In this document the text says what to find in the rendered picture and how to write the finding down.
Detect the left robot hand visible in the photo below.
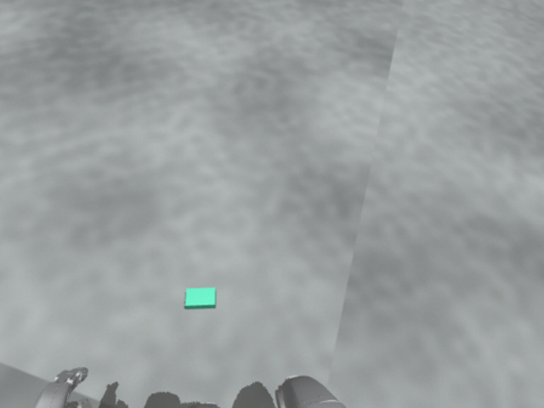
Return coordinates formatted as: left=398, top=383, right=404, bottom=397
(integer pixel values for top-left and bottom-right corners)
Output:
left=33, top=367, right=93, bottom=408

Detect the small box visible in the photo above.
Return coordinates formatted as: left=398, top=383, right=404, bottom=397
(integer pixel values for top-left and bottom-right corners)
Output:
left=185, top=287, right=216, bottom=309

